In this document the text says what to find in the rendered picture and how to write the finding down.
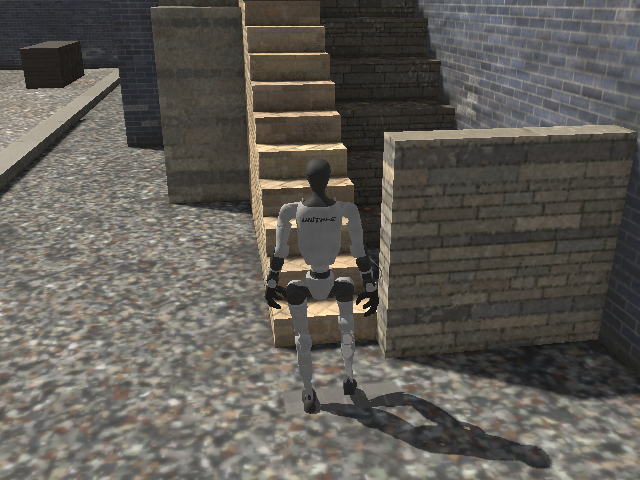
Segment stairs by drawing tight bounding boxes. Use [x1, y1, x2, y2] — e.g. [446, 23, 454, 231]
[238, 0, 377, 348]

